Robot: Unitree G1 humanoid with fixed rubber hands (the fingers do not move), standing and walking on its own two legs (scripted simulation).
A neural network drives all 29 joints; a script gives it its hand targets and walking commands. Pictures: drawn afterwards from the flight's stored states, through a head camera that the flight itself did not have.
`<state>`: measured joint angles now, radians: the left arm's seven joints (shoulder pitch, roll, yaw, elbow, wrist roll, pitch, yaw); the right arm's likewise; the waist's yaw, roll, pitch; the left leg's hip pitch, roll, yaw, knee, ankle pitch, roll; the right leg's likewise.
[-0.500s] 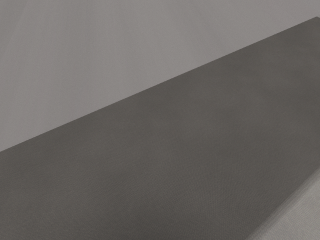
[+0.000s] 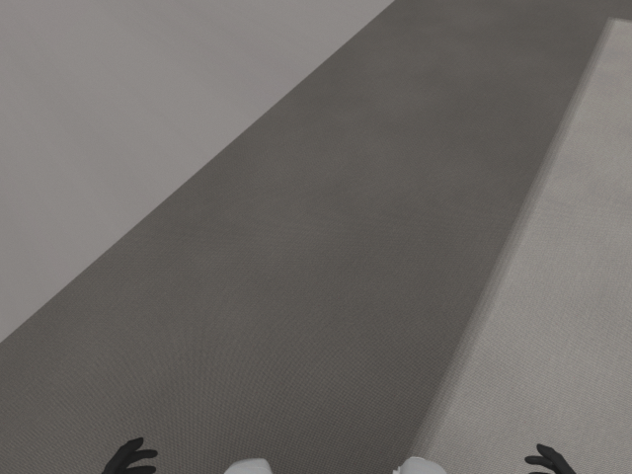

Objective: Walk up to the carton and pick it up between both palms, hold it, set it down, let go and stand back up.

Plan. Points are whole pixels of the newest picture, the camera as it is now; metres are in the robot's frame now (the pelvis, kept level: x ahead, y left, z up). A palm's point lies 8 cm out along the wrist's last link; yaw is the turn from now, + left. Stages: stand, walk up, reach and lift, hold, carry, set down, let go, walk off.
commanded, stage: walk up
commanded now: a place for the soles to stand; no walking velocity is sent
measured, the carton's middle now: out of the picture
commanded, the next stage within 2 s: none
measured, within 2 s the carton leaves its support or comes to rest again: neither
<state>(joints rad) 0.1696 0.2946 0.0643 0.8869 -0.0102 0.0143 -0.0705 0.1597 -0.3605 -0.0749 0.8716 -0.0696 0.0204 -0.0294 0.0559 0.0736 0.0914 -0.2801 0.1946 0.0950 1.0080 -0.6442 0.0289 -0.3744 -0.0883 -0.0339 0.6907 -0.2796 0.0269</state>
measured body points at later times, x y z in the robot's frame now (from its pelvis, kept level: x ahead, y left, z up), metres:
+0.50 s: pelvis +0.08 -0.06 +0.02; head +0.09 -0.04 +0.47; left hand +0.33 +0.13 -0.10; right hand -0.04 -0.32 -0.08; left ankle +0.15 +0.04 -0.72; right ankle +0.03 -0.24 -0.62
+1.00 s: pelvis +0.14 -0.29 +0.02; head +0.13 -0.33 +0.47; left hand +0.39 -0.16 -0.10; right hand -0.01 -0.52 -0.11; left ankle +0.30 -0.22 -0.65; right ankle +0.08 -0.34 -0.72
